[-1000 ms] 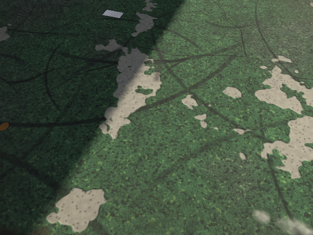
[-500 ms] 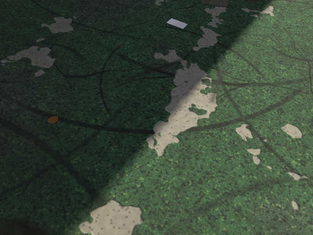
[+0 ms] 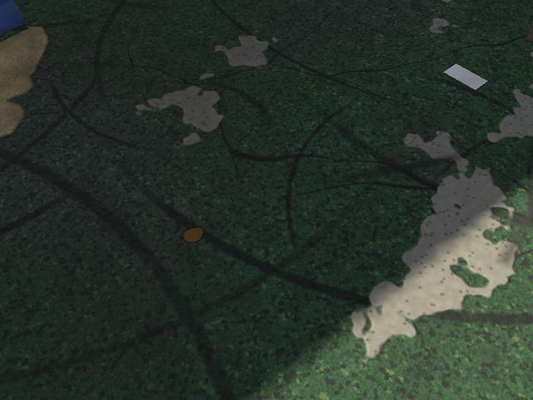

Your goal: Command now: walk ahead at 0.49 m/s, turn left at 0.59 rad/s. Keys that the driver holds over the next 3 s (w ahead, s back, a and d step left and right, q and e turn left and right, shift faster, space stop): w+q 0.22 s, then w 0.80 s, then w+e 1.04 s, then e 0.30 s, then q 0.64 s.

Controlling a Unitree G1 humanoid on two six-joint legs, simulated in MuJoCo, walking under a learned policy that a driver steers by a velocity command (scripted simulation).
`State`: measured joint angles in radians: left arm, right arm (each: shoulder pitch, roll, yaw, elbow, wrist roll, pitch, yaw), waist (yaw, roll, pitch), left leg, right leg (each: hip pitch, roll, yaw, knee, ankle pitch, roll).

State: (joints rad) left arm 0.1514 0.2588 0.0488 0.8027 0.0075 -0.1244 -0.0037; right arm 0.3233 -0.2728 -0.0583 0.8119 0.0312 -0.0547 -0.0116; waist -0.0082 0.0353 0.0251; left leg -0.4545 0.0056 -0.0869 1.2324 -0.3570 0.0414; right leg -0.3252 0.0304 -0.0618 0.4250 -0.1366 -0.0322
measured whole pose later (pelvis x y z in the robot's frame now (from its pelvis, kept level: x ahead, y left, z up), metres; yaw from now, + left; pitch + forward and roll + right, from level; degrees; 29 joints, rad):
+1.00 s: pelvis +0.56 +0.10 -0.01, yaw +14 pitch +2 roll +0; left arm 0.10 0.26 0.04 0.78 -0.01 -0.10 -0.04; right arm 0.37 -0.28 -0.05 0.85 0.02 -0.07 0.00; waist -0.02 0.01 0.02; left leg -0.24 -0.01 -0.06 1.07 -0.47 0.03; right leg -0.47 0.01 -0.06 0.58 -0.16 -0.06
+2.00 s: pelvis +1.06 +0.13 -0.02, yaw -17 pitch +2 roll +2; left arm 0.10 0.29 0.07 0.62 -0.02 -0.02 -0.04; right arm 0.29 -0.30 -0.08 0.86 0.01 -0.07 -0.01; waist -0.05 -0.01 0.06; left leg -0.13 0.10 0.12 0.92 -0.52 -0.05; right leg -0.51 0.02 -0.05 0.67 -0.20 -0.11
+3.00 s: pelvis +1.30 +0.03 +0.01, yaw -18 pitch +1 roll +1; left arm 0.20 0.25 0.06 0.71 0.01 0.00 0.05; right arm 0.18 -0.35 -0.10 0.71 0.03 0.05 -0.01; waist 0.01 0.04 0.04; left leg -0.53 -0.03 -0.06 1.06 -0.39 -0.09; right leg -0.20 -0.03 -0.03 0.44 -0.26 -0.01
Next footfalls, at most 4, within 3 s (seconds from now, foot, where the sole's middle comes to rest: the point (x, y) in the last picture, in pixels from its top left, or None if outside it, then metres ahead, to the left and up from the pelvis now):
0.38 left None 0.34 0.19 -0.77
0.92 right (262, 311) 0.70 0.04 -0.77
1.44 left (171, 242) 0.93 0.32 -0.77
1.96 right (271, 180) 1.17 0.01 -0.77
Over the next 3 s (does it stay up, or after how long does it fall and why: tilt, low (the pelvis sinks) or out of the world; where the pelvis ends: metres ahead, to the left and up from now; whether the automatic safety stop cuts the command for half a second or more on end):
stays up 1.30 0.03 0.01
